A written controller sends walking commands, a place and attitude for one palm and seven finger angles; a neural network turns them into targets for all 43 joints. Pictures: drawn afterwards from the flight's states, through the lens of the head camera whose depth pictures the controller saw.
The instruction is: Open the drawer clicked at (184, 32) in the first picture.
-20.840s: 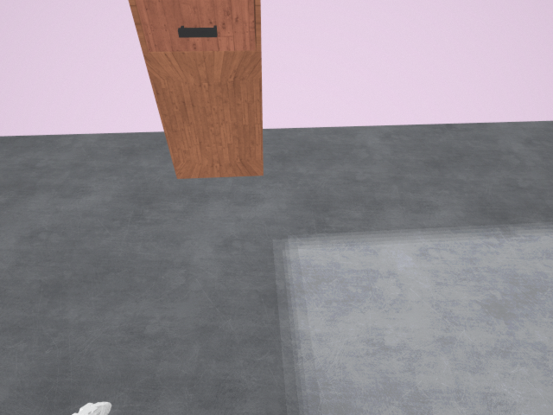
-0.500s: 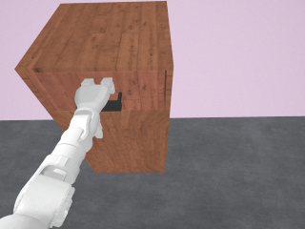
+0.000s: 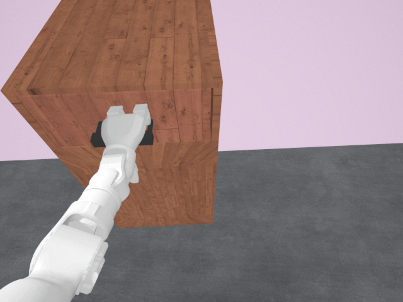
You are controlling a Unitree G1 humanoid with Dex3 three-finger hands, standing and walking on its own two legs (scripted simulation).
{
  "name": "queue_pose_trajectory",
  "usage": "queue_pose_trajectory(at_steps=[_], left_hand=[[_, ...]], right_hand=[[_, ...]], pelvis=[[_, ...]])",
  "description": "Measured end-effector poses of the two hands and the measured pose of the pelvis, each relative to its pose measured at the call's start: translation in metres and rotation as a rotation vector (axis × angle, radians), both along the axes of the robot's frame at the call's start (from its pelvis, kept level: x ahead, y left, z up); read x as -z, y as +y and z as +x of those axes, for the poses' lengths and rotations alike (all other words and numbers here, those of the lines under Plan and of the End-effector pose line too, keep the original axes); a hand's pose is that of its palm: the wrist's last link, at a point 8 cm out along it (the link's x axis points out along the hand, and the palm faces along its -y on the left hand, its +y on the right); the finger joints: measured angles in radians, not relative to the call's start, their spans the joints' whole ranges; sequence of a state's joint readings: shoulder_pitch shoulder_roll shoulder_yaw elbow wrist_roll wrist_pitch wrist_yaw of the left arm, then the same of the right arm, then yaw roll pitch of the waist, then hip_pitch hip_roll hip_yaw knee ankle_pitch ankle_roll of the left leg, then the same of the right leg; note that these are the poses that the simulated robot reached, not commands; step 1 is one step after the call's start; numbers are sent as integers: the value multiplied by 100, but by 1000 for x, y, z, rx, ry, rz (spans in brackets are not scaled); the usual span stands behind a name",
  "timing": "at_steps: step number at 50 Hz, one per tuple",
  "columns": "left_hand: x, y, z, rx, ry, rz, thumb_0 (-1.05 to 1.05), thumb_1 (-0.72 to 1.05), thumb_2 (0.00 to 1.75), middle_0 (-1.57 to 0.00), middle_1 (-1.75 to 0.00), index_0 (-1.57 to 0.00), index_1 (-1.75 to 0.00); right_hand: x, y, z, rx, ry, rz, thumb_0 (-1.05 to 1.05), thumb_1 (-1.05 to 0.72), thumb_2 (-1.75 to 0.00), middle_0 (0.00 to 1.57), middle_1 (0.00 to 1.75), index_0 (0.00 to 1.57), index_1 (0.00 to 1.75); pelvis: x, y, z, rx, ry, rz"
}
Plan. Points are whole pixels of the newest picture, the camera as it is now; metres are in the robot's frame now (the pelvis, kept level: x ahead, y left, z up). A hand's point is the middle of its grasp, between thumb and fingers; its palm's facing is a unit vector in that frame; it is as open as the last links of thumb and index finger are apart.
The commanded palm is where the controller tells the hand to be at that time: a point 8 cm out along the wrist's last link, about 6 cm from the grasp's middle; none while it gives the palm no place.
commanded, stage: lower the fingers behind the handle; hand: left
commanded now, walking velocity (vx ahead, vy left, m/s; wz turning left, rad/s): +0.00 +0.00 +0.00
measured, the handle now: (124, 131) +0.50 +0.18 +0.02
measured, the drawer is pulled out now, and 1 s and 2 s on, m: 0.00 0.00 0.00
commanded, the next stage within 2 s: lift the fingers back up to retry in 0.62 s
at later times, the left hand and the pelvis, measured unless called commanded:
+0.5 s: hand (132, 146) +0.45 +0.15 +0.03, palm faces +0.00 -0.04 -1.00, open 14.0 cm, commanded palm +0.42 +0.16 +0.06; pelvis -0.01 +0.00 -0.01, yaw +0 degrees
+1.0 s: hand (129, 142) +0.45 +0.16 +0.04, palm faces +0.00 -0.05 -1.00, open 13.9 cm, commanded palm +0.43 +0.17 +0.10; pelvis +0.00 +0.00 +0.00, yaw +0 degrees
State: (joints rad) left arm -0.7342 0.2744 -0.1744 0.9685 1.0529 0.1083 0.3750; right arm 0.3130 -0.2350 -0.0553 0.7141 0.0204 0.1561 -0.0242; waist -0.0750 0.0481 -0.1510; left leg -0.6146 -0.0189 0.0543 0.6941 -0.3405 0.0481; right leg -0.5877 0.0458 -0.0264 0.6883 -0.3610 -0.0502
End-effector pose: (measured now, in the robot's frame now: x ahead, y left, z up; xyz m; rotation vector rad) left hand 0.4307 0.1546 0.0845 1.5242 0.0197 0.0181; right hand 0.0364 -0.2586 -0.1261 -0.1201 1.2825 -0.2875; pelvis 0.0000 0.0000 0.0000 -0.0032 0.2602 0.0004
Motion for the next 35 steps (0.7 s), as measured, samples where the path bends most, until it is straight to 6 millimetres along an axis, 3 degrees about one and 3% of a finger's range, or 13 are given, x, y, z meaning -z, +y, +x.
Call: queue_pose_trajectory(at_steps=[13,35], left_hand=[[2,-1,-1,-9,-4,12,0,-49,30,-32,-120,-28,-128],[5,-1,-5,-7,-7,12,0,-49,30,-32,-120,-24,-125]], right_hand=[[-2,-4,6,-23,-36,-24,1,-91,-89,20,30,20,30],[3,2,-15,-3,-5,-10,1,-91,-89,20,30,20,30]], pelvis=[[5,-2,-7,-8,12,-4],[8,0,-13,-3,15,-7]])
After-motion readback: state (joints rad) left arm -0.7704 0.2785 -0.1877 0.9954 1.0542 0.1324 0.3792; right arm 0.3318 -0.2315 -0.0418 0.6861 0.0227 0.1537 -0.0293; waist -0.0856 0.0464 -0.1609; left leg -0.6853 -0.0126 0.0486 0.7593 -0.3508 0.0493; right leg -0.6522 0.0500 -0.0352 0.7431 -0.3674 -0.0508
